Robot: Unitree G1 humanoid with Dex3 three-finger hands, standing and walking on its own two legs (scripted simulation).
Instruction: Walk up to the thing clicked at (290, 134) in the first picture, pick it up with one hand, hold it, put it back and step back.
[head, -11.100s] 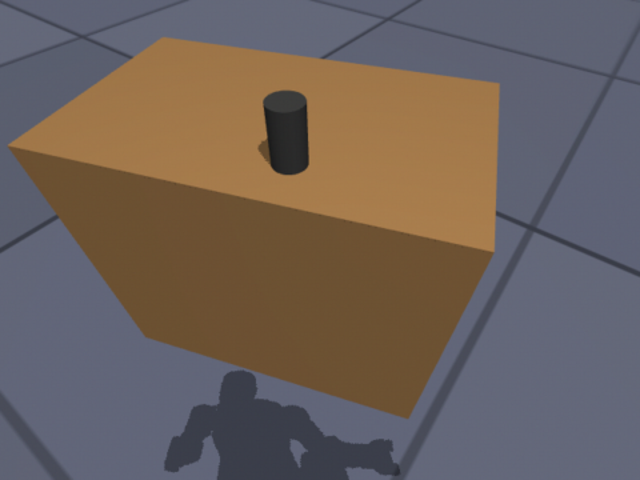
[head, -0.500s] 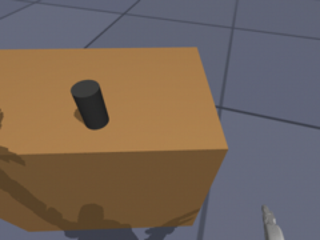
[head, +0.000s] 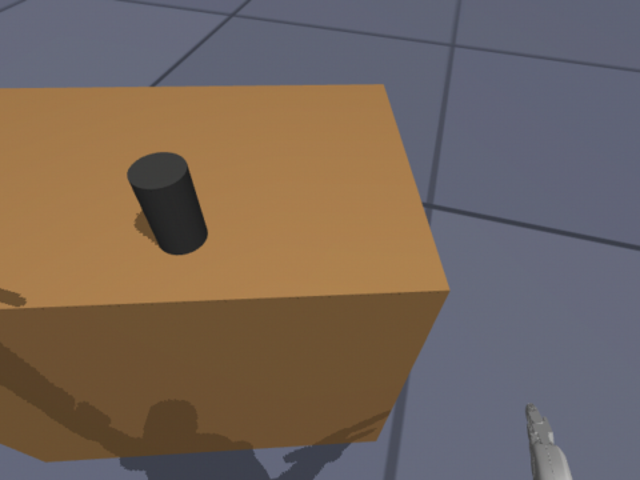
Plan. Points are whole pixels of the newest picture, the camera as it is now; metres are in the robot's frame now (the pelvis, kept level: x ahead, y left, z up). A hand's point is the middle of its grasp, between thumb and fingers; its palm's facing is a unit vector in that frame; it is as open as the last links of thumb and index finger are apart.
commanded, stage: go down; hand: left
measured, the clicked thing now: (171, 206) +0.46 +0.21 +0.09
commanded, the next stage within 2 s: approach in 0.38 s
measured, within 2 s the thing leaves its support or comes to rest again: neither
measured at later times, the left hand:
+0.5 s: hand out of the picture +0.35 +0.39 +0.21, palm faces +0.23 -0.97 -0.01, open 17.7 cm
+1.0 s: hand (107, 217) +0.43 +0.29 +0.11, palm faces +0.12 -0.99 +0.05, open 17.7 cm
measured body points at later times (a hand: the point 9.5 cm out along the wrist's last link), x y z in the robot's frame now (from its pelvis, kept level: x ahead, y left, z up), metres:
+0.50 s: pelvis +0.00 +0.00 +0.00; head +0.02 +0.01 +0.45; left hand +0.33 +0.44 +0.22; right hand +0.15 -0.26 -0.07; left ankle +0.00 +0.13 -0.73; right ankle -0.04 -0.15 -0.73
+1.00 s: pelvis -0.01 +0.00 -0.01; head +0.05 +0.02 +0.43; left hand +0.42 +0.34 +0.11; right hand +0.15 -0.26 -0.07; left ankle +0.00 +0.13 -0.73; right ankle -0.04 -0.15 -0.73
